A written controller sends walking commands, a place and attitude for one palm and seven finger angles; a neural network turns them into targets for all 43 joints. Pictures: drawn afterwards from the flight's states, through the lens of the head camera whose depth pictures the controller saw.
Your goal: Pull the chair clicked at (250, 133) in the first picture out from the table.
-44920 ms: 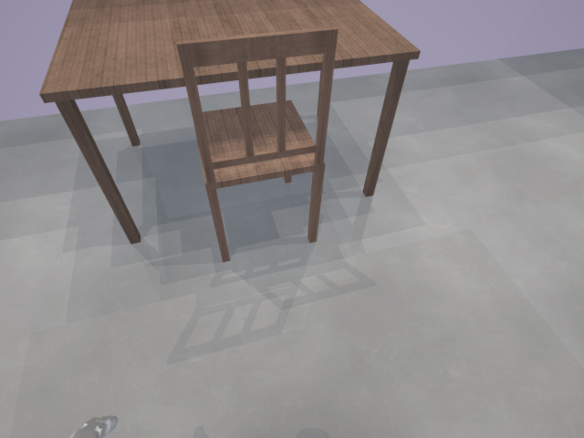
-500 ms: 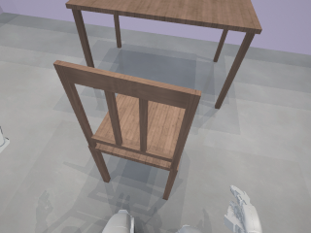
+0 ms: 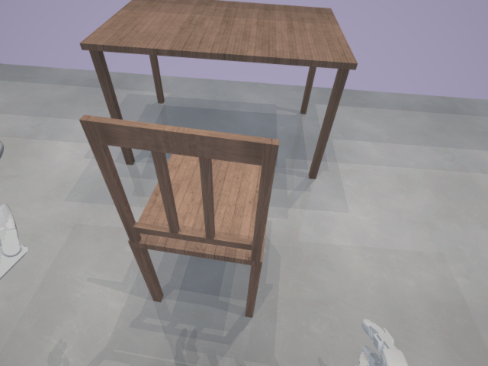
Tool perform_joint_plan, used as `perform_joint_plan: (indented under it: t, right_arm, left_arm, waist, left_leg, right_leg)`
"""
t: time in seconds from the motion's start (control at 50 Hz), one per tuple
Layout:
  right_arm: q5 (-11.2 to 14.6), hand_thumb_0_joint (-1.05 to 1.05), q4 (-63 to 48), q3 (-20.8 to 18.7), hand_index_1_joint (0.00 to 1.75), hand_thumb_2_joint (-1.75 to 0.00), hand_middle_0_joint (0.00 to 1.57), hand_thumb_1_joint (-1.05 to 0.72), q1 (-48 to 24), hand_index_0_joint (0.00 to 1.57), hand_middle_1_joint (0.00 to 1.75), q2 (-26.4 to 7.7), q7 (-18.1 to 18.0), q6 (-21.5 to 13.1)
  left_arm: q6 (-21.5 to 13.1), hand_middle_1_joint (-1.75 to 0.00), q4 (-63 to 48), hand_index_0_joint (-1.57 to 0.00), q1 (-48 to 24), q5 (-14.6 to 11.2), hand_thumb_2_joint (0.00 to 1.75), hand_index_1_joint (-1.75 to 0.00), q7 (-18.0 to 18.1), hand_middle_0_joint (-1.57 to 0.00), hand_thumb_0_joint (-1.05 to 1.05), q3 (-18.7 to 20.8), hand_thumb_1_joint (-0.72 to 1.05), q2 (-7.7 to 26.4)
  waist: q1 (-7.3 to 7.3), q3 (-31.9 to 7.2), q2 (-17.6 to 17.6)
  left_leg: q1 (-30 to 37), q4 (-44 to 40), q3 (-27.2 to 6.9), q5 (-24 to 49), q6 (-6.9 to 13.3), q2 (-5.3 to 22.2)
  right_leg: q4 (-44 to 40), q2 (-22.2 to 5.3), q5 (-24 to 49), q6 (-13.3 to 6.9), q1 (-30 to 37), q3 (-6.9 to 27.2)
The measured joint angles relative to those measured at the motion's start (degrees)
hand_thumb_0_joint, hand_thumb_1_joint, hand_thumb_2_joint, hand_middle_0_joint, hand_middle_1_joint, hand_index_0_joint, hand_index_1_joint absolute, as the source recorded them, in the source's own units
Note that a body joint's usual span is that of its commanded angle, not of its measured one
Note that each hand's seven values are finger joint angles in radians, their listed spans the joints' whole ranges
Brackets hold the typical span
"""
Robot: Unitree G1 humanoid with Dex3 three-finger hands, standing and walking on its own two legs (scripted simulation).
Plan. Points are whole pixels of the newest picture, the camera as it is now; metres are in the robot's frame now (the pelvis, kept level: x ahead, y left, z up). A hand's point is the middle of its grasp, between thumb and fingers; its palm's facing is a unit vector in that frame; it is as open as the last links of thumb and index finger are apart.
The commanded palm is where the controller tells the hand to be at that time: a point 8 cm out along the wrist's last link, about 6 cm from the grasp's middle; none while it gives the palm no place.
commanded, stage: stop stepping back and stand still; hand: left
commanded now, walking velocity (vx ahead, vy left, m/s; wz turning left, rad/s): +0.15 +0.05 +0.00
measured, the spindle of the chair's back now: (167, 195) +0.52 +0.22 -0.08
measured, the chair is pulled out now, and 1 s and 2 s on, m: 0.62 0.62 0.62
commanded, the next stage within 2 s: let the arm hang, fingers relaxed in 0.40 s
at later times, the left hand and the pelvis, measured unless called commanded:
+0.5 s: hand (26, 248) +0.20 +0.27 +0.18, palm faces +0.42 -0.76 -0.49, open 7.4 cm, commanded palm none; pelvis -0.01 +0.01 +0.01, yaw -2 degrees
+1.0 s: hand out of the picture +0.02 +0.22 -0.16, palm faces +0.00 -0.97 -0.24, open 7.1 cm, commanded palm none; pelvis +0.00 +0.02 +0.01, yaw -1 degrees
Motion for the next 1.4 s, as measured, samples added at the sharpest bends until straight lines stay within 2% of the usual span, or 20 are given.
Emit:
perform_joint_plan:
  t: [0.04,0.1,0.14,0.22,0.26,0.32,0.38,0.42,0.46,0.5,0.54,0.62,0.68,0.76,0.8,0.86,0.96,1.06,1.34,1.4]
  right_arm:
    - [0.0,0.01,1.4,0.2,0.3,-0.9,0.2,-0.9,0.4,0.2,0.3,-0.3,0.1,0.7]
    - [-0.4,0.01,2.6,0.3,0.3,-0.9,0.2,-0.9,0.8,0.2,0.3,-0.9,-0.3,1.7]
    - [-0.7,0.01,2.8,0.4,0.3,-0.9,0.2,-0.9,0.9,0.2,0.3,-1.3,-0.7,1.8]
    - [-0.7,0.02,2.4,0.2,0.3,-0.9,0.2,-0.9,0.9,0.2,0.3,-1.8,-1.4,1.4]
    - [-0.5,0.02,2.5,0.0,0.3,-0.9,0.2,-0.9,1.1,0.2,0.3,-1.7,-1.5,1.4]
    - [-0.4,0.02,2.4,-0.3,0.3,-0.9,0.2,-0.9,1.4,0.2,0.3,-1.6,-1.7,1.6]
    - [-0.9,0.02,1.7,-0.3,0.3,-0.9,0.2,-0.9,1.1,0.2,0.3,-1.6,-1.7,1.4]
    - [-1.0,0.02,1.8,-0.4,0.3,-0.9,0.2,-0.9,0.5,0.2,0.3,-1.7,-1.7,1.1]
    - [-0.7,0.02,2.1,-0.4,0.3,-0.9,0.2,-0.9,0.3,0.2,0.3,-1.7,-1.7,1.1]
    - [-0.4,0.02,2.0,-0.5,0.3,-0.9,0.2,-0.9,0.4,0.2,0.3,-1.7,-1.7,1.1]
    - [-1.1,0.01,3.3,-1.3,0.3,-0.9,0.2,-0.9,0.1,0.2,0.3,-2.8,0.5,1.2]
    - [-2.3,0.01,8.5,-1.2,0.3,-0.9,0.2,-0.9,-2.6,0.2,0.3,-3.9,2.8,5.9]
    - [-2.9,0.01,10.1,0.2,0.3,-0.9,0.2,-0.9,-2.6,0.2,0.3,-2.1,3.6,8.0]
    - [-2.8,0.01,12.2,1.9,0.3,-0.9,0.2,-0.9,-1.0,0.2,0.3,0.9,3.7,8.8]
    - [-2.4,0.01,13.3,1.5,0.3,-0.9,0.2,-0.92,0.5,0.2,0.3,1.8,2.9,8.9]
    - [-2.5,0.0,15.3,0.8,0.3,-0.9,0.2,-0.93,2.0,0.2,0.3,1.3,2.5,9.6]
    - [-2.4,0.0,17.4,-0.2,0.3,-0.9,0.2,-0.92,4.6,0.2,0.3,0.0,2.2,10.2]
    - [-2.3,0.01,19.5,-0.1,0.3,-0.9,0.2,-0.91,6.8,0.2,0.3,0.3,2.1,10.1]
    - [-2.0,0.01,23.2,1.0,0.3,-0.9,0.2,-0.91,7.5,0.2,0.3,3.7,1.8,9.3]
    - [-2.0,0.01,23.4,1.0,0.3,-0.9,0.2,-0.91,7.2,0.2,0.3,4.1,1.7,9.2]
  left_arm:
    - [-0.3,-0.3,1.1,-0.21,-1.0,0.0,0.9,-0.3,0.0,-0.22,0.01,-0.1,0.89,-0.9]
    - [0.3,-0.3,2.7,-0.21,-1.4,-0.2,0.9,-0.3,0.4,-0.21,0.01,-0.5,0.89,-3.2]
    - [1.0,-0.3,3.6,-0.21,-1.7,-0.2,0.9,-0.3,0.7,-0.21,0.01,-0.9,0.89,-4.3]
    - [2.0,-0.3,4.3,-0.21,-2.6,0.2,0.9,-0.3,1.1,-0.21,0.01,-2.3,0.89,-4.7]
    - [2.2,-0.3,4.4,-0.21,-2.3,0.6,0.9,-0.3,0.9,-0.21,0.01,-3.0,0.89,-4.4]
    - [2.3,-0.3,4.2,-0.21,-0.7,1.0,0.9,-0.3,0.6,-0.21,0.01,-3.5,0.89,-4.2]
    - [1.9,-0.3,2.4,-0.21,0.3,1.0,0.9,-0.3,0.6,-0.21,0.01,-2.4,0.89,-3.1]
    - [1.2,-0.3,1.6,-0.21,-0.1,0.9,0.9,-0.3,0.6,-0.22,0.01,-1.6,0.89,-2.3]
    - [0.6,-0.3,2.5,-0.21,-0.6,0.9,0.9,-0.3,0.6,-0.22,0.01,-1.5,0.89,-2.4]
    - [0.6,-0.3,3.8,-0.21,-0.8,1.0,0.9,-0.3,0.7,-0.22,0.01,-1.5,0.89,-3.2]
    - [2.0,-0.3,11.2,-0.2,-4.9,2.0,0.9,-0.3,-1.7,-0.21,0.01,-4.7,0.89,-3.4]
    - [12.0,-0.3,37.9,-0.19,-14.0,2.5,0.9,-0.3,-5.9,-0.2,0.0,-14.8,0.9,-9.0]
    - [16.4,-0.3,54.7,-0.19,-16.1,2.7,0.9,-0.3,-7.1,-0.19,0.0,-20.5,0.91,-13.3]
    - [17.7,-0.3,69.0,-0.19,-14.4,2.4,0.9,-0.3,-8.0,-0.2,0.01,-26.2,0.91,-18.0]
    - [15.9,-0.3,71.4,-0.2,-14.5,0.7,0.9,-0.3,-6.3,-0.21,-0.04,-24.0,0.99,-18.6]
    - [15.1,-0.3,75.1,-0.2,-14.9,1.6,0.9,-0.3,-6.7,-0.21,-0.07,-24.6,1.02,-16.2]
    - [15.3,-0.3,81.3,-0.2,-13.4,2.0,0.9,-0.3,-7.2,-0.21,-0.04,-25.1,0.98,-14.2]
    - [15.2,-0.3,85.5,-0.2,-12.3,1.8,0.9,-0.3,-7.1,-0.2,-0.01,-25.2,0.94,-13.6]
    - [14.2,-0.3,88.7,-0.19,-14.7,1.4,0.9,-0.3,-6.7,-0.2,0.01,-26.6,0.91,-18.3]
    - [14.3,-0.3,89.1,-0.2,-15.2,1.5,0.9,-0.3,-6.3,-0.2,0.02,-26.3,0.94,-18.2]
  waist:
    - [0.52,-0.4,1.1]
    - [1.45,-1.3,1.7]
    - [1.46,-0.9,1.7]
    - [0.32,0.5,1.6]
    - [-0.39,0.2,1.5]
    - [-0.94,-1.3,1.8]
    - [-0.8,-0.8,1.4]
    - [-0.42,0.3,1.2]
    - [-0.08,0.1,1.4]
    - [0.14,-0.8,2.0]
    - [0.4,-2.0,3.3]
    - [-0.08,-3.0,5.4]
    - [-0.73,-1.6,3.4]
    - [-0.77,1.2,-0.8]
    - [-0.04,2.3,-1.9]
    - [0.84,3.0,-1.9]
    - [0.56,2.6,0.5]
    - [0.31,2.3,2.3]
    - [-0.2,2.2,3.0]
    - [-0.38,2.2,2.7]
  left_leg:
    - [-0.8,1.1,-0.6,-2.0,0.8,0.5]
    - [-1.6,1.3,-1.3,-6.3,2.5,-0.3]
    - [-1.2,-0.6,-1.6,-4.9,3.1,-1.1]
    - [-0.1,-3.4,-2.1,2.9,2.1,-1.7]
    - [0.1,-3.2,-2.3,2.6,1.6,-1.7]
    - [-0.4,-2.4,-2.7,-1.7,2.3,-1.7]
    - [-0.6,-2.7,-3.0,0.1,2.7,-2.0]
    - [-0.4,-2.6,-3.2,2.9,1.6,-2.0]
    - [-0.1,-2.7,-3.2,2.1,1.1,-2.1]
    - [-0.4,-2.8,-3.2,0.4,1.7,-2.1]
    - [-3.1,-0.8,-4.3,1.7,2.0,-2.7]
    - [-5.4,2.5,-5.3,-0.6,1.8,-4.2]
    - [-4.3,2.3,-4.7,-0.8,2.2,-5.0]
    - [-1.9,0.4,-4.0,-0.2,2.1,-4.6]
    - [-1.6,-0.1,-4.5,0.2,1.9,-4.1]
    - [-1.2,-1.1,-4.8,0.8,1.7,-3.5]
    - [-0.5,-2.4,-4.5,1.2,1.9,-3.4]
    - [0.2,-3.7,-4.2,1.6,2.0,-3.6]
    - [1.8,-5.3,-3.7,1.9,1.6,-3.5]
    - [1.9,-5.3,-3.7,1.9,1.4,-3.2]
  right_leg:
    - [-1.2,0.8,0.4,-0.4,0.2,-0.3]
    - [-3.1,1.5,0.5,-0.9,-0.4,0.9]
    - [-4.3,1.5,0.8,-0.8,-0.5,1.7]
    - [-4.5,1.4,2.2,-0.3,-0.2,2.0]
    - [-4.0,1.3,1.6,-0.2,0.0,1.8]
    - [-4.4,1.6,-0.8,-0.4,-0.1,1.7]
    - [-5.5,1.6,2.2,-0.6,0.0,1.9]
    - [-5.1,1.6,4.3,-0.4,0.1,2.0]
    - [-4.8,1.6,2.9,-0.1,0.2,2.0]
    - [-5.4,1.6,1.4,0.0,0.3,1.9]
    - [-4.2,0.5,3.1,0.2,-1.6,0.5]
    - [-0.2,-1.2,-0.2,1.4,-3.8,-0.4]
    - [1.3,-1.9,-1.2,1.6,-3.7,0.3]
    - [0.0,-1.4,-0.6,1.4,-1.7,1.0]
    - [-1.7,-1.0,0.3,1.1,-0.8,0.4]
    - [-4.3,-0.4,1.7,0.8,0.4,0.0]
    - [-6.2,-0.2,2.6,0.8,1.3,0.2]
    - [-6.5,-0.5,2.5,1.0,1.5,0.5]
    - [-5.9,-0.3,1.8,0.6,1.8,1.0]
    - [-5.8,0.0,1.8,0.4,1.8,1.0]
